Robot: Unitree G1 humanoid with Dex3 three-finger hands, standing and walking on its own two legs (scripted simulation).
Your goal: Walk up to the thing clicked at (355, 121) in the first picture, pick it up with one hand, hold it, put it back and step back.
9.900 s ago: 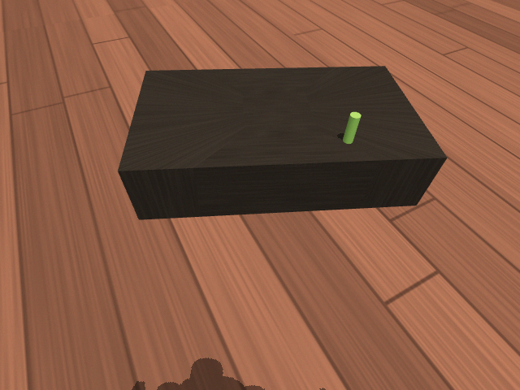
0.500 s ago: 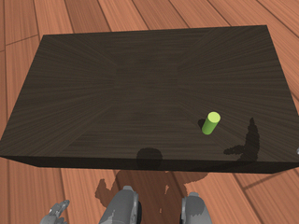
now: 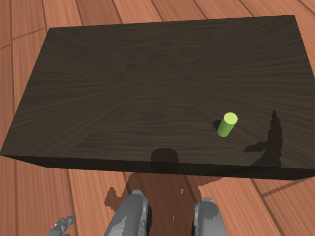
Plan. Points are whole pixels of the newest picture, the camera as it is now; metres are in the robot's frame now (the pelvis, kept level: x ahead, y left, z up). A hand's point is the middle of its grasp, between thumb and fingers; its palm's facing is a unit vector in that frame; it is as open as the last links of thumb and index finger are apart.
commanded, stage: approach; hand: right
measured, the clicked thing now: (226, 125) +0.49 -0.18 -0.27
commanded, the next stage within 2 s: close in in 0.62 s
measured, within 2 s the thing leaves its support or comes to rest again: neither
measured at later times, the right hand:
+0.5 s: hand (292, 121) +0.44 -0.32 -0.11, palm faces +0.06 +1.00 +0.01, open 17.5 cm
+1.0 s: hand (239, 128) +0.48 -0.23 -0.27, palm faces +0.03 +1.00 -0.02, open 16.9 cm
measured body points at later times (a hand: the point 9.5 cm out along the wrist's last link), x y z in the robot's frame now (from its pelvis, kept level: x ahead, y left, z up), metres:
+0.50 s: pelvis -0.02 +0.00 -0.13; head +0.17 -0.06 +0.27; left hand +0.07 +0.29 -0.21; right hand +0.44 -0.38 -0.10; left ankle +0.04 +0.15 -0.63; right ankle +0.02 -0.12 -0.63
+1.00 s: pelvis -0.07 +0.01 -0.29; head +0.15 -0.03 +0.09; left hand -0.04 +0.29 -0.40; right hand +0.47 -0.28 -0.27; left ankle +0.04 +0.15 -0.63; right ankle +0.02 -0.12 -0.63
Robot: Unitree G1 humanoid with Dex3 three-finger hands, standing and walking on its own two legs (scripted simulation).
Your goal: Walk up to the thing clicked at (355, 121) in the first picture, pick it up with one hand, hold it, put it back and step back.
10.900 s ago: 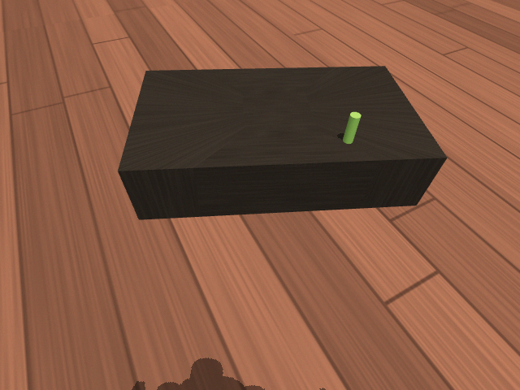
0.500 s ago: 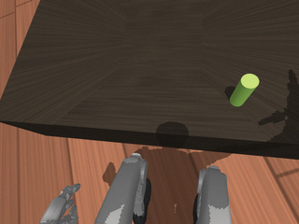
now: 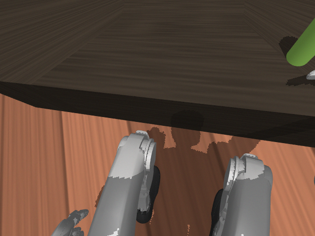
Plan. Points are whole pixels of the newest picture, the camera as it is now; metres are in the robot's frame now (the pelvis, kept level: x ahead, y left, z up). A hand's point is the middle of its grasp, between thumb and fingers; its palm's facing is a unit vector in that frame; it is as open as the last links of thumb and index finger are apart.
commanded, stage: close in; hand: right
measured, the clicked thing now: out of the picture +0.55 -0.23 +0.02
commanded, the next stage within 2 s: rest palm in 0.34 s
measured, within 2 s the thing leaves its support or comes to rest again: leaves its support in 1.78 s
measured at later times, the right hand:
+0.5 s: hand out of the picture +0.55 -0.23 +0.02, palm faces +0.13 +0.99 -0.01, open 16.8 cm
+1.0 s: hand (311, 29) +0.57 -0.22 +0.02, palm faces +0.11 +0.99 -0.02, open 14.7 cm
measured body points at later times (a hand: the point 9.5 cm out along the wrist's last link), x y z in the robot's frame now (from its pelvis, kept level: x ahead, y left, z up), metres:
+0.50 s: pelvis +0.01 +0.00 +0.01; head +0.24 -0.04 +0.40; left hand +0.08 +0.29 -0.10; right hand +0.54 -0.28 +0.03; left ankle +0.12 +0.14 -0.34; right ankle +0.08 -0.13 -0.34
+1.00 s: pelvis +0.01 +0.00 +0.01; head +0.24 -0.04 +0.39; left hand +0.07 +0.29 -0.10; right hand +0.55 -0.27 +0.03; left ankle +0.12 +0.14 -0.34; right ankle +0.08 -0.13 -0.34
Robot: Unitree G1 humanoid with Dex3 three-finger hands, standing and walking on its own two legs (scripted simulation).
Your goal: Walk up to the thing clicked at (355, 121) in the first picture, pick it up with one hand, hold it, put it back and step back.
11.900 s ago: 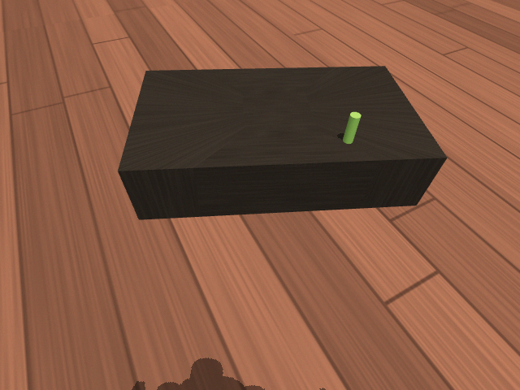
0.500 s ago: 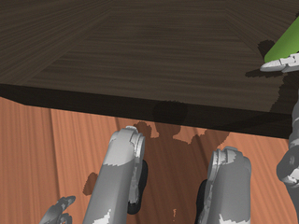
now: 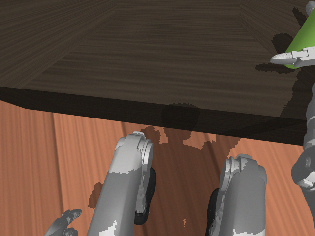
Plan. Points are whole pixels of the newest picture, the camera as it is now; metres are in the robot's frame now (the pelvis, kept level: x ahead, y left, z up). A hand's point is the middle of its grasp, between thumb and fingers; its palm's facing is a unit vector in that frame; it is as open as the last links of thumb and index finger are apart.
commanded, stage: close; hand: right
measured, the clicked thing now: (309, 37) +0.55 -0.21 +0.02
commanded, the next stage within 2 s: settle in 0.44 s
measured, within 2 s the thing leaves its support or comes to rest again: leaves its support in 0.78 s
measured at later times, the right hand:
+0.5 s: hand (303, 30) +0.57 -0.20 +0.02, palm faces +0.08 +1.00 -0.02, open 6.8 cm
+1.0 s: hand out of the picture +0.57 -0.20 +0.07, palm faces +0.12 +0.99 -0.04, open 6.1 cm
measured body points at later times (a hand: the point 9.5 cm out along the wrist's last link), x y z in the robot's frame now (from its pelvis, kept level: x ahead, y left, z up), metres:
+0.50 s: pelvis +0.00 +0.00 +0.00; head +0.23 -0.04 +0.38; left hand +0.04 +0.28 -0.11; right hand +0.56 -0.25 +0.02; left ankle +0.11 +0.14 -0.35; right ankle +0.08 -0.13 -0.35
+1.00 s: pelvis +0.00 +0.00 +0.03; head +0.22 -0.04 +0.42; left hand +0.04 +0.28 -0.08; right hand +0.56 -0.26 +0.07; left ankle +0.11 +0.14 -0.35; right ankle +0.08 -0.13 -0.35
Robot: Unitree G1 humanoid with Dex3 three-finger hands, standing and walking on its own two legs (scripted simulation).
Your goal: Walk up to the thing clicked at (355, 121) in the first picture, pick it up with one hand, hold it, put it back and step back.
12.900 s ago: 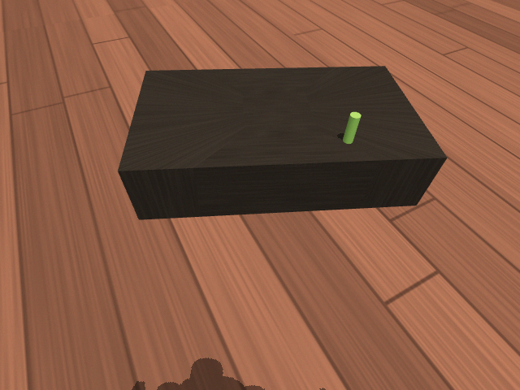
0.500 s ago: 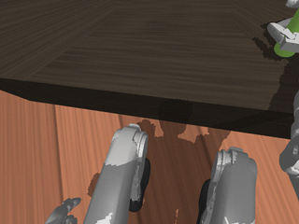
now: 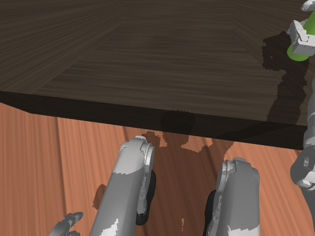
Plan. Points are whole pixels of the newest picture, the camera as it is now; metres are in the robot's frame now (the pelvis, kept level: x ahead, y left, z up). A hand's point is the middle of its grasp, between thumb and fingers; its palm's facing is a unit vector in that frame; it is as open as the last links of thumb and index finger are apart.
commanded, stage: settle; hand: right
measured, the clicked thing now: out of the picture +0.57 -0.21 +0.04
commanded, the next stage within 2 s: lift in 1.08 s
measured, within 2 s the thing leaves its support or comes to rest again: neither
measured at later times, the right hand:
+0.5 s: hand out of the picture +0.58 -0.20 +0.09, palm faces +0.10 +0.99 -0.03, open 6.1 cm
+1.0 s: hand out of the picture +0.58 -0.20 +0.11, palm faces +0.10 +0.99 -0.02, open 6.1 cm
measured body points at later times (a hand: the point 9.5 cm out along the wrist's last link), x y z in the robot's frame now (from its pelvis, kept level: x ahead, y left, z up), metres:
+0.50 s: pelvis +0.01 +0.00 +0.05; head +0.23 -0.03 +0.44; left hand +0.05 +0.28 -0.06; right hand +0.57 -0.25 +0.09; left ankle +0.11 +0.14 -0.38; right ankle +0.08 -0.13 -0.38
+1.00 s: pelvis +0.02 +0.00 +0.08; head +0.23 -0.03 +0.47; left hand +0.06 +0.28 -0.03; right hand +0.57 -0.25 +0.11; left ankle +0.11 +0.14 -0.38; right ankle +0.08 -0.13 -0.38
